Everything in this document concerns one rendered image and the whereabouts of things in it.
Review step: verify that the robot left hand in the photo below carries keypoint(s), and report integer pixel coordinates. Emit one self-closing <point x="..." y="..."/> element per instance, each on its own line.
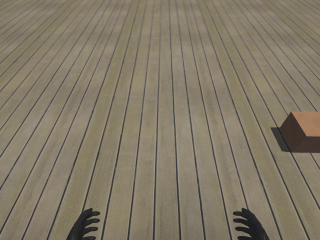
<point x="78" y="230"/>

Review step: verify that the robot right hand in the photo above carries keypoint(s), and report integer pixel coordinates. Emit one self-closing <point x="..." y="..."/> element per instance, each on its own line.
<point x="255" y="230"/>

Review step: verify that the carton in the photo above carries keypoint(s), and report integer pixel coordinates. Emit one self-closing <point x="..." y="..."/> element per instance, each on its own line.
<point x="301" y="130"/>

